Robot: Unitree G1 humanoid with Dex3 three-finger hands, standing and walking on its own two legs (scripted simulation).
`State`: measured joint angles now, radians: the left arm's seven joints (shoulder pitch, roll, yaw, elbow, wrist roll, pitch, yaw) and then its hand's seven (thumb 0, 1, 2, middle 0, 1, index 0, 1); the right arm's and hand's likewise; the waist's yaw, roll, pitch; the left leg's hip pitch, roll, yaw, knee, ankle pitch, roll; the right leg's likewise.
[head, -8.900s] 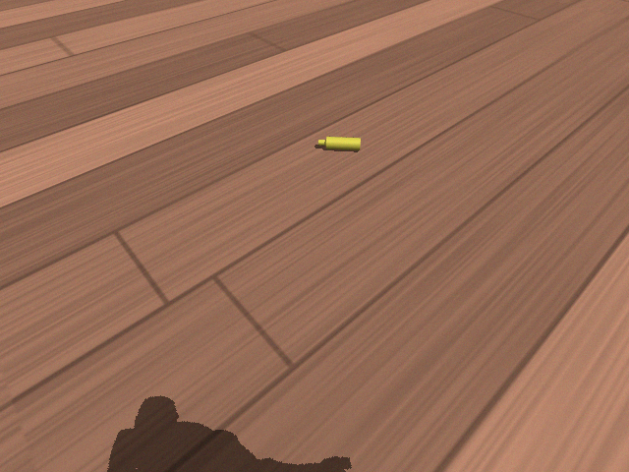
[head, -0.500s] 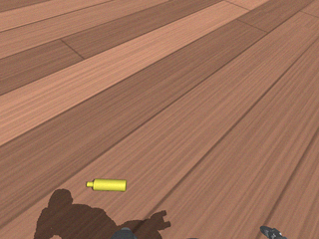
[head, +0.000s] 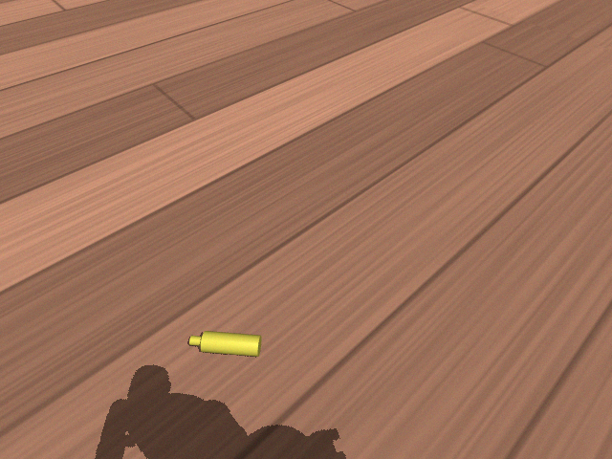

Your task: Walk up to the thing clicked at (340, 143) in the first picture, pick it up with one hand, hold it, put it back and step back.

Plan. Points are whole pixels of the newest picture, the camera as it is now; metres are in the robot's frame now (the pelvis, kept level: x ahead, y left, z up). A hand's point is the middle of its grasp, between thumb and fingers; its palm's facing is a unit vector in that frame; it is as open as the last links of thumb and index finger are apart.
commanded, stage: walk up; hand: left
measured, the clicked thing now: (225, 343) +0.56 +0.30 -0.72
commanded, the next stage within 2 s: stand in 1.16 s
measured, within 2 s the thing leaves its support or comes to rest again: neither
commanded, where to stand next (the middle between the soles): +0.13 -0.01 m, yaw -3 degrees
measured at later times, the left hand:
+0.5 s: hand out of the picture +0.07 +0.26 -0.13, palm faces -0.01 -0.93 -0.36, open 7.4 cm
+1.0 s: hand out of the picture +0.12 +0.26 -0.13, palm faces -0.02 -0.94 -0.35, open 7.4 cm
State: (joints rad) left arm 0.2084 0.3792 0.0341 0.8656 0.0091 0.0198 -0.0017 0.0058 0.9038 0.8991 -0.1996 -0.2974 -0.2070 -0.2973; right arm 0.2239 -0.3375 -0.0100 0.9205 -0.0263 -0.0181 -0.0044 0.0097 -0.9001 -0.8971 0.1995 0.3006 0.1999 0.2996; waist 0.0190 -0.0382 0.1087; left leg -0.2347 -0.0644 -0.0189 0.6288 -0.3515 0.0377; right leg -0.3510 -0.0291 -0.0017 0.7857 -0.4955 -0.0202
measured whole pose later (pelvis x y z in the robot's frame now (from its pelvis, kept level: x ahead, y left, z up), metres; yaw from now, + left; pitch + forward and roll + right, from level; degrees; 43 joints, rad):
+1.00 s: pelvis +0.02 +0.00 +0.02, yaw +0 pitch -2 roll +0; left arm 0.07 0.36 0.00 1.13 0.01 -0.03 0.00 0.01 0.90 0.90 -0.20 -0.30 -0.21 -0.30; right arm 0.09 -0.35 -0.02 1.11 -0.01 -0.01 0.01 0.01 -0.90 -0.90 0.20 0.30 0.20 0.30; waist 0.00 0.00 0.04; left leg -0.07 -0.04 -0.03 0.34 -0.23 0.03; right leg -0.13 -0.03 -0.01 0.35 -0.19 0.03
